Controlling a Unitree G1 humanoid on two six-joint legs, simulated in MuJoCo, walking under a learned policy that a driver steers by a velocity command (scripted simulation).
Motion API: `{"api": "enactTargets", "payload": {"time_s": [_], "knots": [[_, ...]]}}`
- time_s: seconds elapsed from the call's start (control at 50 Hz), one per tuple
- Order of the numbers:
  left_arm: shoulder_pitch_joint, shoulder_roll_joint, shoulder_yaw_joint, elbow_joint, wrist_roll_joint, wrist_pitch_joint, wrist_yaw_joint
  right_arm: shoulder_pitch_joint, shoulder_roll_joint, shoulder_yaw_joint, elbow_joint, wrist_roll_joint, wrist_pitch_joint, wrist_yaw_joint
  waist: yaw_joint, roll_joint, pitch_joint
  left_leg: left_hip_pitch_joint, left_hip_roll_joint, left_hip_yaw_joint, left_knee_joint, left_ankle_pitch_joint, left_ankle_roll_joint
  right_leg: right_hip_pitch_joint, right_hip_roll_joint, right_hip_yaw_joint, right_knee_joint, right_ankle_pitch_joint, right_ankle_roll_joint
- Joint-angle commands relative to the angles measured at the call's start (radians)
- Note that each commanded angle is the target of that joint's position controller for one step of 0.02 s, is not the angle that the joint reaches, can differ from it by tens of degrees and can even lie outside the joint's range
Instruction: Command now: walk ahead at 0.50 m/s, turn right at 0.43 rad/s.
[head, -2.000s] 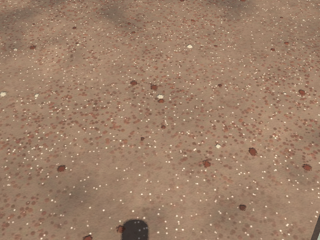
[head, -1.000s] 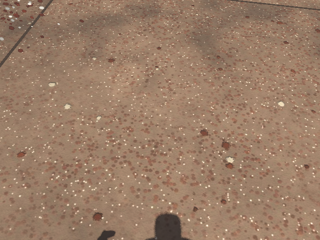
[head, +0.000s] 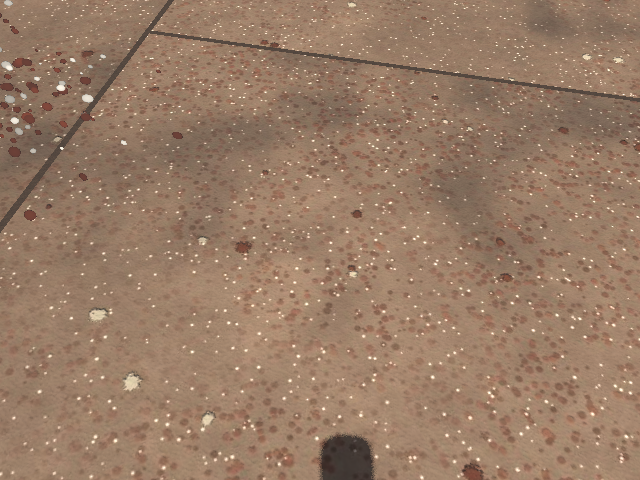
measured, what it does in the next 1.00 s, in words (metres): walks ahead, turning right: right foot, then left foot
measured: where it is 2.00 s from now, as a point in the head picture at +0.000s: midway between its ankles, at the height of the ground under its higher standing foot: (430, 353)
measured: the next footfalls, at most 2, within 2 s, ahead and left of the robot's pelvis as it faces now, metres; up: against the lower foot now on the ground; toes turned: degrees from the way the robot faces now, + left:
right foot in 0.30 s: +0.31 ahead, -0.17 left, +0.00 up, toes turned -14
left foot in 0.80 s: +0.43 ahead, +0.02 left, +0.00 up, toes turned -28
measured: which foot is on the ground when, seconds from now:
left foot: down 0.00-0.32, up 0.34-0.78, down 0.80-1.00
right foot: up 0.00-0.28, down 0.30-0.82, up 0.84-1.00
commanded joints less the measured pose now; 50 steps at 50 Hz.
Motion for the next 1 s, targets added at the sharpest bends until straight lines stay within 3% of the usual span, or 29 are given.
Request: {"api": "enactTargets", "payload": {"time_s": [0.02,0.1,0.2,0.22,0.24,0.26,0.28,0.3,0.32,0.34,0.36,0.38,0.4,0.42,0.46,0.48,0.54,0.6,0.64,0.72,0.76,0.78,0.8,0.82,0.84,0.86,0.88,0.92,1.0], "knots": [[0.030,0.020,0.009,-0.057,0.004,0.000,-0.004,-0.062,-0.120,-0.028,-0.048,-0.003,-0.019,-0.013,0.038,0.113,0.027,0.012,0.286,-0.126,-0.171,0.282,0.145,-0.068,-0.032,0.051,-0.075,0.144,0.007],[-0.110,-0.003,-0.003,-0.106,0.008,-0.009,-0.032,-0.030,-0.156,-0.034,-0.023,0.005,-0.005,-0.025,-0.015,0.095,0.061,0.060,0.282,-0.032,-0.170,0.277,0.118,-0.051,-0.023,-0.026,-0.294,0.281,-0.009],[-0.244,-0.005,-0.008,-0.194,0.004,-0.008,-0.064,0.039,-0.191,-0.044,0.015,0.025,0.030,-0.030,-0.058,0.096,0.101,0.228,0.336,0.011,-0.104,0.338,0.098,-0.102,-0.008,-0.100,-0.422,0.162,-0.049],[-0.247,0.001,-0.006,-0.207,0.003,-0.007,-0.069,0.035,-0.199,-0.047,0.017,0.028,0.038,-0.031,-0.048,0.105,0.095,0.247,0.341,0.026,-0.070,0.416,0.088,-0.078,0.006,-0.122,-0.436,0.114,-0.064],[-0.229,0.014,0.002,-0.215,0.007,-0.006,-0.072,0.011,-0.213,-0.049,0.011,0.029,0.046,-0.035,-0.024,0.123,0.080,0.248,0.333,0.049,-0.001,0.619,0.072,-0.018,0.040,-0.156,-0.453,0.066,-0.080],[-0.177,0.036,0.014,-0.211,0.013,-0.005,-0.073,-0.002,-0.228,-0.053,0.004,0.032,0.054,-0.043,0.009,0.153,0.035,0.247,0.321,0.064,0.102,0.838,0.056,0.073,0.088,-0.197,-0.453,0.022,-0.096],[-0.056,0.072,0.035,-0.185,0.014,-0.006,-0.071,-0.017,-0.234,-0.055,-0.003,0.034,0.064,-0.050,0.074,0.157,-0.033,0.222,0.296,0.077,0.270,0.958,0.035,0.223,0.139,-0.217,-0.493,0.040,-0.119],[0.092,0.131,0.066,-0.150,0.020,-0.007,-0.056,-0.028,-0.226,-0.049,-0.013,0.041,0.063,-0.054,0.155,0.125,-0.114,0.111,0.243,0.094,0.498,0.859,-0.012,0.466,0.166,-0.191,-0.596,0.196,-0.154],[0.154,0.231,0.088,-0.139,0.023,0.002,-0.029,0.016,-0.134,-0.020,-0.046,-0.002,0.049,-0.048,0.129,-0.089,-0.210,-0.202,0.155,0.082,0.839,0.128,-0.072,0.783,-0.046,0.095,-0.553,0.586,-0.226],[0.099,0.298,0.087,-0.196,0.044,-0.007,-0.031,0.113,-0.083,0.009,-0.083,-0.006,0.019,-0.028,0.047,-0.229,-0.421,-0.510,-0.032,-0.099,1.172,-0.515,-0.121,1.050,-0.316,0.640,-0.631,0.721,-0.472],[0.109,0.214,0.069,-0.209,0.040,-0.005,-0.039,0.006,-0.190,-0.018,-0.076,0.020,0.005,-0.019,0.135,-0.020,-0.465,-0.534,0.033,-0.255,1.193,-0.452,-0.102,1.010,-0.273,0.545,-0.667,0.728,-0.421],[0.056,0.171,0.056,-0.207,0.030,-0.008,-0.040,-0.069,-0.179,-0.014,-0.112,0.041,0.005,-0.021,0.109,-0.002,-0.323,-0.570,0.068,-0.232,1.131,-0.367,-0.084,0.884,-0.225,0.386,-0.667,0.708,-0.370],[0.004,0.142,0.050,-0.204,0.012,-0.007,-0.038,-0.078,-0.160,-0.012,-0.102,0.024,0.013,-0.035,0.067,0.083,-0.201,-0.565,0.105,-0.214,1.048,-0.305,-0.090,0.727,-0.163,0.288,-0.687,0.657,-0.316],[-0.042,0.115,0.042,-0.215,0.008,-0.003,-0.032,-0.075,-0.169,-0.018,-0.100,0.011,0.028,-0.046,0.036,0.066,-0.150,-0.523,0.125,-0.213,0.985,-0.264,-0.096,0.607,-0.129,0.241,-0.715,0.623,-0.295],[-0.080,0.124,0.043,-0.226,0.031,0.000,-0.028,-0.040,-0.160,-0.022,-0.098,0.005,0.060,-0.052,-0.011,0.026,-0.129,-0.418,0.117,-0.205,0.929,-0.219,-0.108,0.449,-0.092,0.202,-0.755,0.655,-0.290],[-0.084,0.133,0.046,-0.224,0.034,-0.001,-0.024,-0.027,-0.145,-0.018,-0.095,0.002,0.068,-0.055,-0.020,0.018,-0.135,-0.401,0.107,-0.200,0.891,-0.201,-0.120,0.418,-0.080,0.178,-0.756,0.694,-0.291],[-0.067,0.147,0.050,-0.212,0.026,0.009,-0.005,-0.067,-0.125,-0.011,-0.109,-0.003,0.078,-0.066,-0.010,-0.002,-0.158,-0.421,0.081,-0.207,0.764,-0.136,-0.148,0.415,-0.059,0.168,-0.737,0.690,-0.277],[-0.070,0.151,0.050,-0.215,0.016,0.034,0.016,-0.136,-0.124,-0.008,-0.129,0.003,0.088,-0.064,0.009,-0.030,-0.165,-0.420,0.063,-0.223,0.642,-0.058,-0.157,0.417,-0.038,0.204,-0.727,0.481,-0.240],[-0.075,0.143,0.045,-0.218,0.021,0.047,0.025,-0.167,-0.122,-0.006,-0.134,0.010,0.092,-0.058,0.025,-0.050,-0.153,-0.405,0.061,-0.226,0.563,-0.023,-0.155,0.415,-0.040,0.225,-0.730,0.335,-0.224],[-0.061,0.121,0.033,-0.206,0.032,0.056,0.021,-0.198,-0.128,-0.008,-0.151,0.012,0.082,-0.045,0.050,-0.088,-0.133,-0.321,0.049,-0.213,0.439,-0.073,-0.134,0.425,-0.057,0.276,-0.680,0.321,-0.223],[-0.062,0.102,0.022,-0.200,0.026,0.056,0.017,-0.179,-0.119,-0.007,-0.153,0.013,0.069,-0.034,0.039,-0.090,-0.140,-0.245,0.042,-0.195,0.317,-0.064,-0.103,0.438,-0.054,0.302,-0.646,0.270,-0.208],[-0.070,0.084,0.013,-0.198,0.021,0.055,0.015,-0.149,-0.104,-0.005,-0.146,0.011,0.060,-0.026,0.014,-0.084,-0.133,-0.148,0.041,-0.178,0.186,0.013,-0.080,0.401,-0.027,0.304,-0.636,0.128,-0.182],[-0.040,0.046,-0.002,-0.188,0.029,0.051,0.014,-0.130,-0.112,-0.006,-0.144,-0.002,0.054,-0.023,0.011,-0.056,-0.124,-0.050,0.085,-0.214,0.118,0.045,-0.052,0.345,0.020,0.293,-0.613,-0.042,-0.139],[0.007,-0.003,-0.018,-0.184,0.047,0.043,0.012,-0.092,-0.170,-0.015,-0.145,-0.019,0.052,-0.026,0.038,0.102,-0.134,0.044,0.250,-0.380,0.075,0.058,0.014,0.258,0.118,0.198,-0.445,-0.285,-0.086],[0.002,0.020,-0.012,-0.219,0.031,0.030,0.011,-0.032,-0.244,-0.039,-0.107,-0.024,0.058,-0.026,0.051,0.326,-0.081,0.063,0.370,-0.631,-0.022,-0.141,0.167,0.073,0.215,0.028,-0.327,-0.394,-0.046],[-0.074,0.106,0.009,-0.231,0.023,0.016,0.013,0.008,-0.225,-0.042,-0.107,-0.010,0.050,-0.023,-0.019,0.297,-0.022,0.061,0.424,-0.781,-0.093,-0.360,0.240,-0.044,0.161,0.038,-0.162,-0.415,-0.017],[-0.109,0.139,0.025,-0.227,0.010,0.010,0.011,0.007,-0.199,-0.037,-0.104,0.001,0.045,-0.027,-0.025,0.230,0.018,0.051,0.400,-0.748,-0.098,-0.457,0.219,-0.090,0.128,0.051,-0.087,-0.351,-0.013],[-0.097,0.107,0.024,-0.208,0.022,0.009,0.000,-0.021,-0.172,-0.029,-0.108,0.022,0.044,-0.036,-0.008,0.210,0.027,0.052,0.329,-0.626,-0.105,-0.415,0.160,-0.108,0.084,0.014,-0.067,-0.238,0.005],[-0.140,0.009,-0.001,-0.202,0.020,-0.019,-0.015,-0.011,-0.157,-0.026,-0.100,0.022,0.046,-0.037,-0.027,0.214,0.002,-0.012,0.221,-0.389,-0.120,-0.150,0.119,0.058,0.081,-0.085,-0.259,-0.079,0.012]]}}
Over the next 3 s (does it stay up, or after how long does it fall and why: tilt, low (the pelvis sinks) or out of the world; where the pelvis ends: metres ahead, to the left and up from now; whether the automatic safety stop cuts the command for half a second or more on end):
stays up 0.81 -0.28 0.00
